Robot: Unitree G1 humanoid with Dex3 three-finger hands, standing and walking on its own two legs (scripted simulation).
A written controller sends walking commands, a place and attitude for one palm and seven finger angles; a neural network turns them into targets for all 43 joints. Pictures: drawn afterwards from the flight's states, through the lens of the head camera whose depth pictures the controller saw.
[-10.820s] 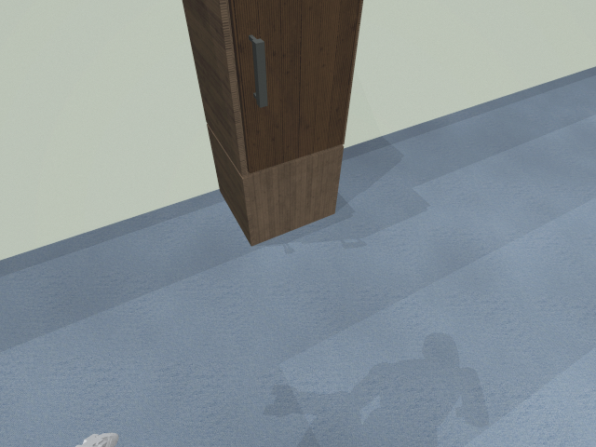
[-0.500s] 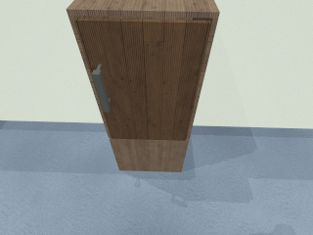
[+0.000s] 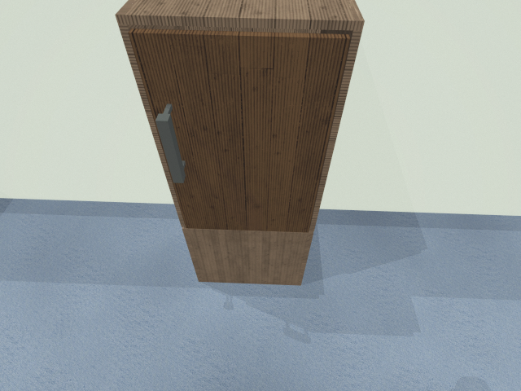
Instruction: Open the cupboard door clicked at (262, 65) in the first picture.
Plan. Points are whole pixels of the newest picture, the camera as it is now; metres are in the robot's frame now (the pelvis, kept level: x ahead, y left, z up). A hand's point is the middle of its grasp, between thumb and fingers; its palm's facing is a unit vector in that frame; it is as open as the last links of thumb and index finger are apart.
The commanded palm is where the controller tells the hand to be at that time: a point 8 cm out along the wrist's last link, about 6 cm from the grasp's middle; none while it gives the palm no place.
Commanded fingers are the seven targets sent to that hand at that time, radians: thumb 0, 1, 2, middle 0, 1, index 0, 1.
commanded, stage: look again from close up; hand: left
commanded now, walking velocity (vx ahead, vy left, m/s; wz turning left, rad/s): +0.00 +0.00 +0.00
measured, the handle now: (174, 145) +0.59 +0.24 +0.02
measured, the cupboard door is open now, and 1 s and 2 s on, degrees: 0 0 0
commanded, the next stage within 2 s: shuffle to correct the standing spot in 0.12 s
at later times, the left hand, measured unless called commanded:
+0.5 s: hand out of the picture -0.01 +0.18 -0.19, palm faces +0.09 -0.99 -0.14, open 7.4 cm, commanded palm none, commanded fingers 0.00 0.90 0.90 -0.20 -0.30 -0.20 -0.30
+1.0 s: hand out of the picture +0.08 +0.21 -0.19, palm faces +0.11 -0.97 -0.21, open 7.3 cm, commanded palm none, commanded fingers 0.00 0.90 0.90 -0.20 -0.30 -0.20 -0.30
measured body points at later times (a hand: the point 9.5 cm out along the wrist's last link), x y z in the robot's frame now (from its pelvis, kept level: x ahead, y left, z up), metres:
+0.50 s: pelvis +0.02 +0.02 -0.01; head +0.03 +0.03 +0.44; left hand -0.02 +0.23 -0.18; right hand -0.01 -0.20 -0.16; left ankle -0.03 +0.15 -0.74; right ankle +0.00 -0.11 -0.74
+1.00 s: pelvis +0.07 +0.03 -0.01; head +0.10 +0.04 +0.44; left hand +0.08 +0.26 -0.17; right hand +0.13 -0.20 -0.17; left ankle +0.07 +0.14 -0.74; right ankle +0.05 -0.07 -0.74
